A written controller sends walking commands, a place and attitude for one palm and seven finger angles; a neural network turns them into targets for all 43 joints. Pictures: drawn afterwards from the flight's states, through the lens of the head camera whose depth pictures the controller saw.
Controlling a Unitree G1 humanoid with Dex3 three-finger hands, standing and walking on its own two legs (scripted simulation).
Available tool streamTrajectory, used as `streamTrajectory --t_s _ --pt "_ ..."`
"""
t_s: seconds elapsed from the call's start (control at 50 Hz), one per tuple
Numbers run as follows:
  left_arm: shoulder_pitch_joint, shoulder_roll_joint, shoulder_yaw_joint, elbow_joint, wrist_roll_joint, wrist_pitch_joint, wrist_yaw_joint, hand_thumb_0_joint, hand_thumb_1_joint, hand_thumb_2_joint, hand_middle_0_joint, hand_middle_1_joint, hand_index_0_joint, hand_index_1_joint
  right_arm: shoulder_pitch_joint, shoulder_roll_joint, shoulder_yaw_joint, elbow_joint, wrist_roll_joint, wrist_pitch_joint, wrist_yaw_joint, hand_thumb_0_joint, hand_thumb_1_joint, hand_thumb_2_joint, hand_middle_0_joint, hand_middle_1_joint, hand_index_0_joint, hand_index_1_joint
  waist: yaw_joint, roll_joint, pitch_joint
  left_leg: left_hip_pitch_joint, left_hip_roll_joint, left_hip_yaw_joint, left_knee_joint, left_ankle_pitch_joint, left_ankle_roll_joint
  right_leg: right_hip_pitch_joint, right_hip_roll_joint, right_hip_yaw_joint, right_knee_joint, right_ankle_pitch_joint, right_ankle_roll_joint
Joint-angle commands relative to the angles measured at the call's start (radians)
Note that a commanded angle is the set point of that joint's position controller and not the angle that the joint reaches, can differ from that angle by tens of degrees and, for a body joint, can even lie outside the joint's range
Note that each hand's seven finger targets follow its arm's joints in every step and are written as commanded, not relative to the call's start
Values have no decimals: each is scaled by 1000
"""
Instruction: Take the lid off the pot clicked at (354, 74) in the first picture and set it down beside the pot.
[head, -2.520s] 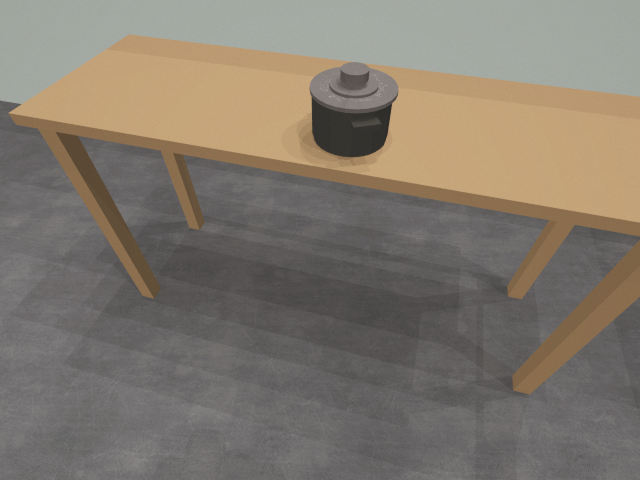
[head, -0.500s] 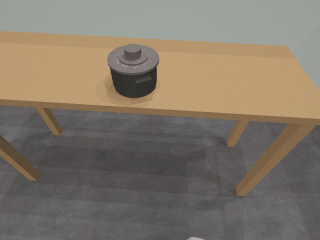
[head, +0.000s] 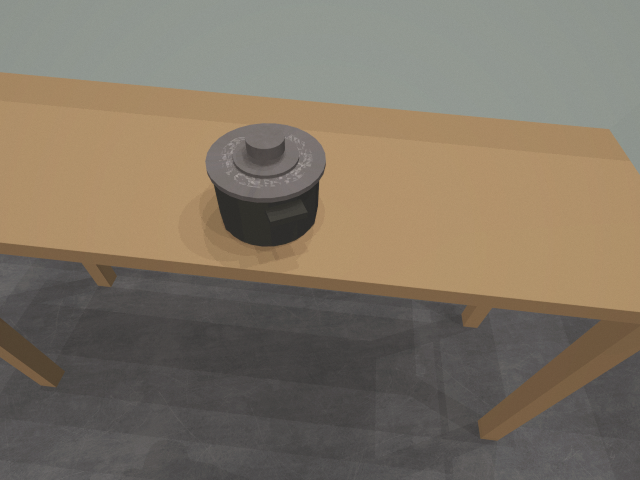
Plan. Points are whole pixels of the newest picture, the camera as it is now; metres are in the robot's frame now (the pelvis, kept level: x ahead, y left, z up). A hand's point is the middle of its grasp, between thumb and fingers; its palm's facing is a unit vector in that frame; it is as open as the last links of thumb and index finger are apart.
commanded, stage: come to a stop and stand still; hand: left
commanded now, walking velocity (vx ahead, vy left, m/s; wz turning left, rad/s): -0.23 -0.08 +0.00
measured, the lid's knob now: (265, 142) +0.50 +0.13 +0.15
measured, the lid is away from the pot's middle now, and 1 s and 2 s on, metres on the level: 0.00 0.00 0.00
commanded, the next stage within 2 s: look again from close up in 1.06 s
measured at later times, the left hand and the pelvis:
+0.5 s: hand out of the picture -0.02 +0.17 -0.16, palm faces +0.10 -0.97 -0.20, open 7.4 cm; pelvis -0.03 -0.01 +0.00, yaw +1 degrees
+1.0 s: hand out of the picture -0.02 +0.23 -0.16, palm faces +0.02 -0.97 -0.24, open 7.4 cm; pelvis -0.03 +0.04 +0.00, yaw +0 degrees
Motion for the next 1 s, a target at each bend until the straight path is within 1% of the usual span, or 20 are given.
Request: streamTrajectory --t_s 0.0,0.06,0.12,0.14,0.16,0.18,0.22,0.26,0.36,0.4,0.42,0.46,0.5,0.52,0.54,0.56,0.6,0.66,0.74,0.98 --pt "85 101 31 -54 -2 -7 15 0 900 900 -200 -300 -200 -300 100 -178 -40 -30 -9 12 -28 0 -900 -900 200 300 200 300 -41 267 -125 240 296 -247 -133 939 196 -156 19 51 232 -177 -4" --pt "83 92 39 -73 -6 -7 8 0 900 900 -200 -300 -200 -300 35 -186 -53 -66 -11 21 -31 0 -900 -900 200 300 200 300 -27 178 -175 249 290 -231 -105 799 190 -154 13 88 194 -120 -11" --pt "135 97 46 -67 8 -13 5 0 900 900 -200 -300 -200 -300 -19 -162 -55 -80 -1 33 -16 0 -900 -900 200 300 200 300 16 94 -138 63 170 -147 -26 335 88 13 2 76 -160 194 5" --pt "116 164 50 -76 19 -20 10 0 900 900 -200 -300 -200 -300 -15 -105 -48 -91 8 40 -6 0 -900 -900 200 300 200 300 0 -129 -95 -57 42 -72 75 7 16 23 -129 288 -295 317 -25" --pt "54 226 53 -101 19 -24 6 0 900 900 -200 -300 -200 -300 -11 -73 -45 -103 8 51 5 0 -900 -900 200 300 200 300 -10 -251 -49 -93 -33 -37 161 -258 -29 -56 -295 399 -359 347 -128" --pt "25 212 50 -117 19 -23 6 0 900 900 -200 -300 -200 -300 -57 -91 -51 -101 0 61 7 0 -900 -900 200 300 200 300 11 -186 -26 -77 -27 -86 293 -324 -25 -147 -314 422 -374 264 -190" --pt "-40 176 44 -115 18 -28 7 0 900 900 -200 -300 -200 -300 -29 -85 -50 -69 -4 57 9 0 -900 -900 200 300 200 300 -24 -148 35 -134 -22 -112 419 -265 -14 -129 -240 362 -338 298 -205" --pt "-39 176 45 -116 15 -33 3 0 900 900 -200 -300 -200 -300 13 -90 -48 -46 -1 44 15 0 -900 -900 200 300 200 300 -24 -135 -7 -136 -23 -88 397 -231 -21 -40 -208 298 -310 357 -201" --pt "17 195 52 -91 16 -33 -2 0 900 900 -200 -300 -200 -300 4 -68 -30 -44 -2 18 16 0 -900 -900 200 300 200 300 14 -136 -30 -24 -37 -47 87 -202 -19 45 -204 298 -309 304 -184" --pt "-15 186 47 -82 9 -31 -3 0 900 900 -200 -300 -200 -300 67 -61 -19 -14 -2 8 11 0 -900 -900 200 300 200 300 -20 -123 -20 118 -43 -47 -105 -68 -10 -36 -161 256 -291 229 -129" --pt "-27 163 41 -78 4 -30 -4 0 900 900 -200 -300 -200 -300 98 -74 -14 2 -2 -1 8 0 -900 -900 200 300 200 300 -32 -75 -26 182 -17 -86 -174 -13 3 -79 -123 226 -256 185 -98" --pt "-1 112 29 -68 5 -30 -10 0 900 900 -200 -300 -200 -300 100 -135 -17 10 -10 -9 2 0 -900 -900 200 300 200 300 -14 76 -56 194 126 -230 -186 103 62 -104 -24 105 -176 156 -41" --pt "-27 100 22 -42 7 -25 -7 0 900 900 -200 -300 -200 -300 76 -135 -7 26 -10 -6 1 0 -900 -900 200 300 200 300 -13 189 -27 56 131 -265 -269 -29 77 -14 -10 38 -158 143 -13" --pt "153 108 -7 43 8 -58 41 0 900 900 -200 -300 -200 -300 -70 -143 3 -58 6 -24 4 0 -900 -900 200 300 200 300 70 76 6 33 92 -89 49 99 19 2 -93 144 -220 406 -31" --pt "57 176 -8 -4 13 -73 28 0 900 900 -200 -300 -200 -300 51 -71 11 -79 0 -9 14 0 -900 -900 200 300 200 300 -31 -5 -61 38 -12 -83 33 -166 -3 -30 -178 297 -284 215 -83" --pt "-4 219 7 -35 8 -73 15 0 900 900 -200 -300 -200 -300 108 -74 8 -69 -10 4 16 0 -900 -900 200 300 200 300 -47 61 -132 84 -26 -76 22 -138 -14 -17 -214 327 -251 226 -144" --pt "-40 182 -2 -57 7 -60 8 0 900 900 -200 -300 -200 -300 147 -73 9 -71 -9 -5 13 0 -900 -900 200 300 200 300 -66 117 -45 108 -3 -110 -40 -90 4 -160 -122 210 -217 22 -106" --pt "8 115 -16 -42 11 -40 5 0 900 900 -200 -300 -200 -300 161 -110 12 -81 -7 -24 8 0 -900 -900 200 300 200 300 -25 161 -15 4 104 -241 -176 -5 64 -66 0 48 -93 93 -52" --pt "31 85 -29 -18 9 -38 7 0 900 900 -200 -300 -200 -300 153 -117 13 -70 -3 -28 0 0 -900 -900 200 300 200 300 -20 55 44 -13 75 -221 -205 -60 56 -49 -15 83 -126 150 -50" --pt "28 95 -24 1 3 -32 9 0 900 900 -200 -300 -200 -300 179 -109 17 -3 -2 -36 -9 0 -900 -900 200 300 200 300 -23 33 4 104 66 -185 -199 114 55 -41 -38 90 -131 235 -38"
